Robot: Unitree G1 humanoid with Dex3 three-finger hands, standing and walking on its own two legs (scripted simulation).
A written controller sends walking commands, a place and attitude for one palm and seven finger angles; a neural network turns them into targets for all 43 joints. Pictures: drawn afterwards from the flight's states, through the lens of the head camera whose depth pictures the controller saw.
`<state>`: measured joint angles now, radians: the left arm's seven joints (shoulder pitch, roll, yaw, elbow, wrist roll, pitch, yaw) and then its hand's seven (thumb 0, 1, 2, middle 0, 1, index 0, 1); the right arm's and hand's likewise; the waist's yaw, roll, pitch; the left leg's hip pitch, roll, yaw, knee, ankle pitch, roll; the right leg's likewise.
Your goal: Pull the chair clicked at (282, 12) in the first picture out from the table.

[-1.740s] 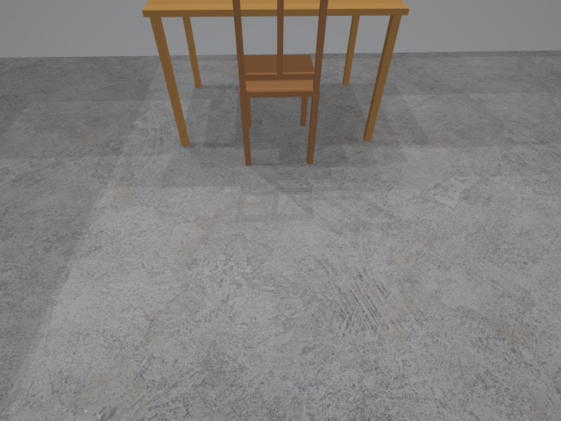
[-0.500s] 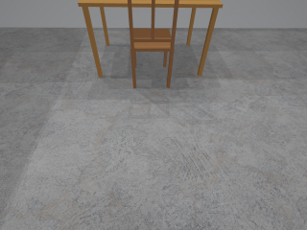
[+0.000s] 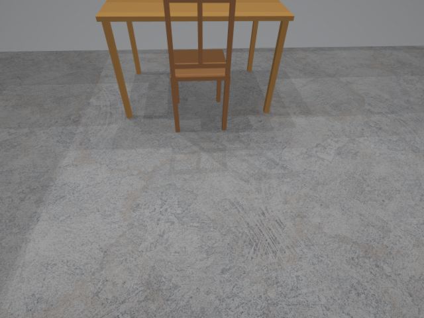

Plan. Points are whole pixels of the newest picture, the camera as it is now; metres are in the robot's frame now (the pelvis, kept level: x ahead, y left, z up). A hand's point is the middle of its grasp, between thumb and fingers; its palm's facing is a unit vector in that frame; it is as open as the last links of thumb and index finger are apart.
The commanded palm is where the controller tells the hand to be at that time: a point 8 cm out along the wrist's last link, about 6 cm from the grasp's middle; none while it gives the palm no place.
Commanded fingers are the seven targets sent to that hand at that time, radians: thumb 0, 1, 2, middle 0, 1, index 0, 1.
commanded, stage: walk to a spot facing it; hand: left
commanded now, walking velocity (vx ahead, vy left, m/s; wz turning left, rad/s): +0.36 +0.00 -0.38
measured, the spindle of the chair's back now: (200, 35) +1.55 +0.18 -0.07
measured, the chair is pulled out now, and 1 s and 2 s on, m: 0.00 0.00 0.00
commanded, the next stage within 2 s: none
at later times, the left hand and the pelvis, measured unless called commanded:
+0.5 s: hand out of the picture +0.07 +0.18 -0.18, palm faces -0.05 -0.99 -0.13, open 7.4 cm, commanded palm none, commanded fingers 0.00 0.90 0.90 -0.20 -0.30 -0.20 -0.30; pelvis +0.18 +0.01 -0.02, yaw -9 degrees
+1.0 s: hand (179, 184) +0.54 +0.14 -0.17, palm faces -0.34 -0.93 -0.14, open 7.4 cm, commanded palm none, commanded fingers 0.00 0.90 0.90 -0.20 -0.30 -0.20 -0.30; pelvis +0.39 +0.02 +0.00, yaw -18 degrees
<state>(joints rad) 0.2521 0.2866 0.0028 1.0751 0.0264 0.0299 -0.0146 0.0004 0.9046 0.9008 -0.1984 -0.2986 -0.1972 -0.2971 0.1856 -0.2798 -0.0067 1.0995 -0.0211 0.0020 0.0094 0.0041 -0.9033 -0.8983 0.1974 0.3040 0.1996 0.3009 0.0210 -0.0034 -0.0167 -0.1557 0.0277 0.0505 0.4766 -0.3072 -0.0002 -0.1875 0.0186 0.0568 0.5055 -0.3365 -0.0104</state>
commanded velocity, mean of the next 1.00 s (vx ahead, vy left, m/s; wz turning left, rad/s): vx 0.37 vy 0.00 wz -0.23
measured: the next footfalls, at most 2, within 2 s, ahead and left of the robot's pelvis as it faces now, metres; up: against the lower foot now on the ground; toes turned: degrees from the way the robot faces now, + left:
left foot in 0.52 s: +0.35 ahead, +0.09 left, +0.00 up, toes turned -1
right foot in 1.16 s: +0.55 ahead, -0.16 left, +0.00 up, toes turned -29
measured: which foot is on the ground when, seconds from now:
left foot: down 0.00-0.14, up 0.16-0.50, down 0.52-1.00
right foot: down 0.00-0.52, up 0.54-1.00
